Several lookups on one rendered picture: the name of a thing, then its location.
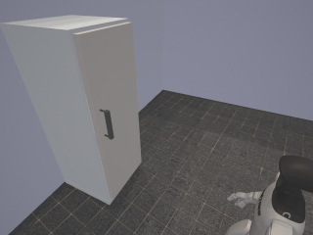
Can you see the robot right forearm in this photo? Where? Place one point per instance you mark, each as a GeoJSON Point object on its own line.
{"type": "Point", "coordinates": [253, 197]}

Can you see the humanoid robot torso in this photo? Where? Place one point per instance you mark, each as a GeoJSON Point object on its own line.
{"type": "Point", "coordinates": [264, 214]}

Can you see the robot left upper arm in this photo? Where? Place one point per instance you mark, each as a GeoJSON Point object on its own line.
{"type": "Point", "coordinates": [279, 228]}

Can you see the fridge door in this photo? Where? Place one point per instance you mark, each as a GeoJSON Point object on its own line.
{"type": "Point", "coordinates": [106, 60]}

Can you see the robot right hand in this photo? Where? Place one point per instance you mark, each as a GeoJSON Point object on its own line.
{"type": "Point", "coordinates": [241, 196]}

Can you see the robot right upper arm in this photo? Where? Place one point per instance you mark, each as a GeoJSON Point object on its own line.
{"type": "Point", "coordinates": [277, 176]}

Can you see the handle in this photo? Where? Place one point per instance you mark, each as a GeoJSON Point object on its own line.
{"type": "Point", "coordinates": [108, 119]}

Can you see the robot right thigh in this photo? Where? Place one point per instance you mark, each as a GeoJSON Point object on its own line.
{"type": "Point", "coordinates": [239, 228]}

